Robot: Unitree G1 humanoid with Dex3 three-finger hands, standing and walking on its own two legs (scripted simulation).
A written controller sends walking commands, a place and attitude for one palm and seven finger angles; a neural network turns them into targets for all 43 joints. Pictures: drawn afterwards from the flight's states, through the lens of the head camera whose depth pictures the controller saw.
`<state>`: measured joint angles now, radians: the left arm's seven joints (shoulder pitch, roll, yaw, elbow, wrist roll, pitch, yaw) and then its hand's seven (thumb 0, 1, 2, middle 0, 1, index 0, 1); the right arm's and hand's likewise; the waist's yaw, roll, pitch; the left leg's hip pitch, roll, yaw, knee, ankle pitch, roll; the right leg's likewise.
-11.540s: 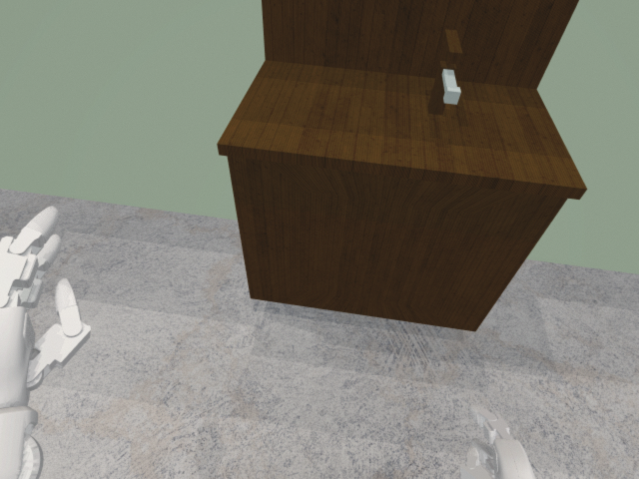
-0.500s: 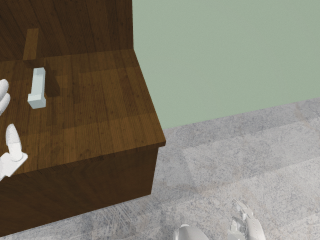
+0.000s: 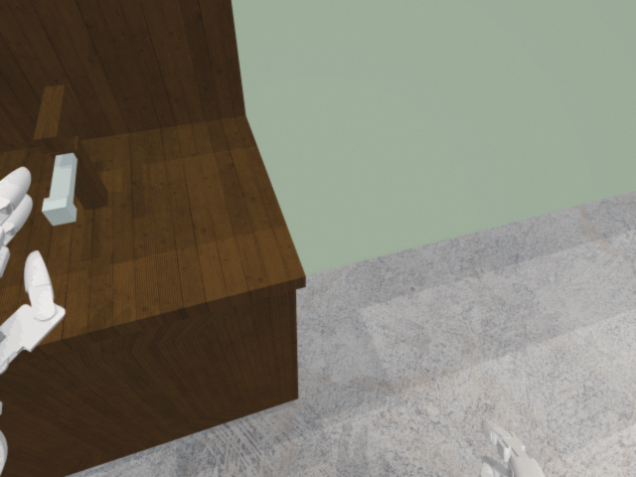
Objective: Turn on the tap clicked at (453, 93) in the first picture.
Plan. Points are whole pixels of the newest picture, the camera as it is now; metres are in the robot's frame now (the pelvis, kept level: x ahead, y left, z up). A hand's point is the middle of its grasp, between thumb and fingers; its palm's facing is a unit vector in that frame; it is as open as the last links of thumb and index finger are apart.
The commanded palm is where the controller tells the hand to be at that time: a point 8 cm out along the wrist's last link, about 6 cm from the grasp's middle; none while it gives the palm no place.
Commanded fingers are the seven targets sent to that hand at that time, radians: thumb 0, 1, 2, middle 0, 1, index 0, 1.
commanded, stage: come to a stop and stand still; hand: left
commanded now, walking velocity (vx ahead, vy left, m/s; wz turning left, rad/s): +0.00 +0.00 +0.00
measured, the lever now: (60, 210) +0.42 +0.36 +0.09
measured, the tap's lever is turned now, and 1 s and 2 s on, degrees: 0 0 0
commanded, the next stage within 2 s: look again from close up in 0.34 s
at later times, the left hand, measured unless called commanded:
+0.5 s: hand (34, 294) +0.24 +0.26 +0.18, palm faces +0.38 -0.87 -0.31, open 7.4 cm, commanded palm +0.18 +0.28 +0.19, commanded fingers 0.00 0.90 0.90 -0.20 -0.30 -0.20 -0.30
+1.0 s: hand out of the picture +0.25 +0.30 +0.20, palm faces +0.41 -0.79 -0.45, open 7.4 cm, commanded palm +0.16 +0.30 +0.19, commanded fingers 0.00 0.90 0.90 -0.20 -0.30 -0.20 -0.30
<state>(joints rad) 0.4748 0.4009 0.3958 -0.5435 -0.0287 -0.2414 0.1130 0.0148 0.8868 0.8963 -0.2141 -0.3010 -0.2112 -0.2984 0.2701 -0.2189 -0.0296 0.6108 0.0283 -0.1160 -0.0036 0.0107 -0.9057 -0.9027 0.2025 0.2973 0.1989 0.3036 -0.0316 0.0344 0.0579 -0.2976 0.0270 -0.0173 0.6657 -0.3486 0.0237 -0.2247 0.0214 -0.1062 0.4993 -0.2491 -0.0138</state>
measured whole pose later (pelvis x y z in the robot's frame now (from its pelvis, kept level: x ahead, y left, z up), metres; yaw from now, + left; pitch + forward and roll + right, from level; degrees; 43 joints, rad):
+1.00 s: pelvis -0.01 +0.03 +0.01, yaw -3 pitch -1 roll -1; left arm 0.15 0.48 0.42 -0.33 0.04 -0.24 0.05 0.02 0.88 0.90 -0.22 -0.30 -0.21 -0.30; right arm 0.23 -0.18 0.03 0.58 -0.01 -0.13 -0.01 0.01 -0.90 -0.90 0.20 0.30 0.20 0.30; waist 0.08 -0.05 0.08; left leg -0.23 -0.03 0.04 0.50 -0.26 0.06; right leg -0.22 -0.03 -0.03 0.42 -0.19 0.02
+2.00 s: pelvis +0.00 +0.03 +0.01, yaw -4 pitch +0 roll -1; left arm 0.40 0.35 0.34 -0.42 -0.04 -0.19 0.09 0.01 0.89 0.90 -0.21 -0.30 -0.21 -0.30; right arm 0.20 -0.19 0.04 0.56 0.00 -0.09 -0.03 0.01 -0.90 -0.90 0.21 0.30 0.20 0.30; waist 0.04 -0.02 0.02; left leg -0.20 -0.02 0.06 0.44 -0.25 0.05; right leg -0.20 -0.01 -0.01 0.37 -0.18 0.03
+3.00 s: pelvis +0.02 -0.05 +0.00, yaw +1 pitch +1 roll +1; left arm 0.36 0.32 0.37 -0.32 -0.19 0.01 0.05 0.02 0.89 0.90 -0.21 -0.30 -0.21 -0.30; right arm 0.18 -0.24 0.01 0.69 0.01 -0.16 -0.06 0.01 -0.90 -0.90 0.20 0.30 0.20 0.30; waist 0.07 0.05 -0.05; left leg -0.28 0.01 -0.05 0.60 -0.34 -0.02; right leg -0.27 0.05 -0.08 0.61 -0.36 -0.08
